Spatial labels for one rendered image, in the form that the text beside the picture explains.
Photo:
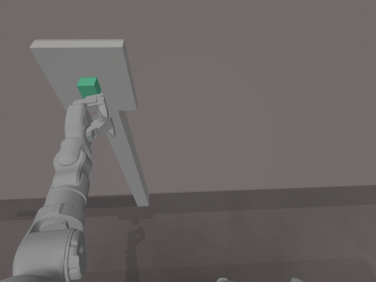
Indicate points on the button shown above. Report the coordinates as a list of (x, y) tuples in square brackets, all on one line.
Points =
[(88, 86)]

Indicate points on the left robot hand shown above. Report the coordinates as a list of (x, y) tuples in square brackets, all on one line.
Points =
[(79, 124)]

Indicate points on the robot left upper arm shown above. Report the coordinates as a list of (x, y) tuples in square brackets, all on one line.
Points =
[(51, 256)]

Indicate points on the panel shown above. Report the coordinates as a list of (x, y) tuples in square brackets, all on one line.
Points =
[(64, 61)]

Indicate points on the left robot forearm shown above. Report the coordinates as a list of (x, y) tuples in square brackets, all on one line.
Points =
[(68, 194)]

